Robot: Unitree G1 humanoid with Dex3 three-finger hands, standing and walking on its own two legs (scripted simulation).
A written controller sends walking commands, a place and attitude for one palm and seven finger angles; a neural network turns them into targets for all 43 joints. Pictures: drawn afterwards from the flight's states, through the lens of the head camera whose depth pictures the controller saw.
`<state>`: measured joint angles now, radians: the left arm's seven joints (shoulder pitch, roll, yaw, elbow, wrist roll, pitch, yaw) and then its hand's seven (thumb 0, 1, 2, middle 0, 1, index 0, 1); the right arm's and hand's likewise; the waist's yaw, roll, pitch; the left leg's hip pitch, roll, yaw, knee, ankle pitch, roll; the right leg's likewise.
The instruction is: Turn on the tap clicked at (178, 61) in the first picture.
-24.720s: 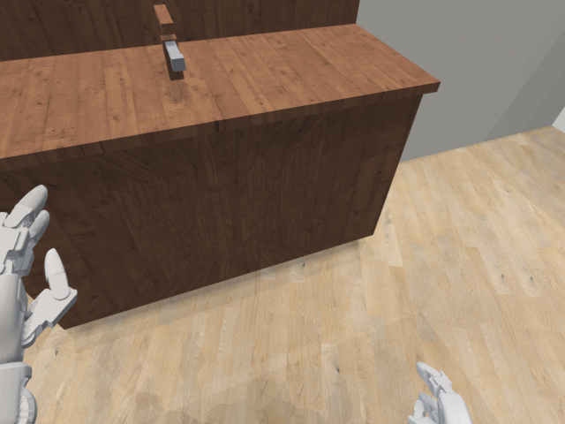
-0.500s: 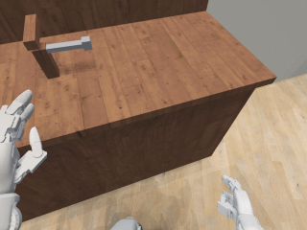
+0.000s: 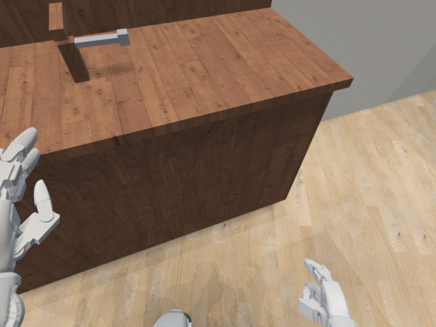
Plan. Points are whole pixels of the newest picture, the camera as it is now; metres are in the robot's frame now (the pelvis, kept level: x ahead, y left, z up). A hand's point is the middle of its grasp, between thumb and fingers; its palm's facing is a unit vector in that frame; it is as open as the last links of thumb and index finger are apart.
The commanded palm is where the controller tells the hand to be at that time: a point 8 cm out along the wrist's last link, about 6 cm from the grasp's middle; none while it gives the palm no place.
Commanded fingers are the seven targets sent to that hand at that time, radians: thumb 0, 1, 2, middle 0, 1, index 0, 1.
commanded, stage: stop stepping back and stand still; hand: left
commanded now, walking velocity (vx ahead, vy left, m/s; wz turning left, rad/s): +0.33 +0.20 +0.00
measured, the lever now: (123, 37) +0.71 +0.30 +0.14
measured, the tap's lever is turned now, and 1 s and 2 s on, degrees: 86 86 86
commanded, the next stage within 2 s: stand and check the lever's angle in 0.70 s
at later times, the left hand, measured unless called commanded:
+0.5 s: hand out of the picture +0.11 +0.25 +0.16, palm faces +0.48 -0.79 -0.37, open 7.4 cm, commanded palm +0.05 +0.29 +0.18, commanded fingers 0.00 0.90 0.90 -0.20 -0.30 -0.20 -0.30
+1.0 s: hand (7, 308) +0.12 +0.24 +0.15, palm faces +0.44 -0.83 -0.34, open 7.4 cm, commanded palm +0.06 +0.28 +0.18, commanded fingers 0.00 0.90 0.90 -0.20 -0.30 -0.20 -0.30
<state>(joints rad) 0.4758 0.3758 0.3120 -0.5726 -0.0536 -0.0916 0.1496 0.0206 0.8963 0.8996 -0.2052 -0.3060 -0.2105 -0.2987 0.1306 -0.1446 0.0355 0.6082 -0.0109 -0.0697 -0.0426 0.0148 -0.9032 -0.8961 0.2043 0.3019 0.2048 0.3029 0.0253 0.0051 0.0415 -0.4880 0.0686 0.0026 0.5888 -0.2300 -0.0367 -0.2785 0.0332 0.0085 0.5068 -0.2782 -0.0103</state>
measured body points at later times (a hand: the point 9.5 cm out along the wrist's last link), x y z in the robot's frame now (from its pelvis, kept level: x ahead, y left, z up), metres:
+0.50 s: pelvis -0.09 -0.01 -0.01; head -0.10 -0.02 +0.44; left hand +0.07 +0.29 +0.18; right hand +0.06 -0.24 -0.11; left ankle -0.10 +0.12 -0.70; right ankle -0.01 -0.09 -0.73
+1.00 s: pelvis -0.08 -0.01 +0.00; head -0.07 +0.00 +0.45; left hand +0.09 +0.28 +0.17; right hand +0.10 -0.23 -0.09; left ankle -0.06 +0.11 -0.73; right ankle -0.05 -0.11 -0.73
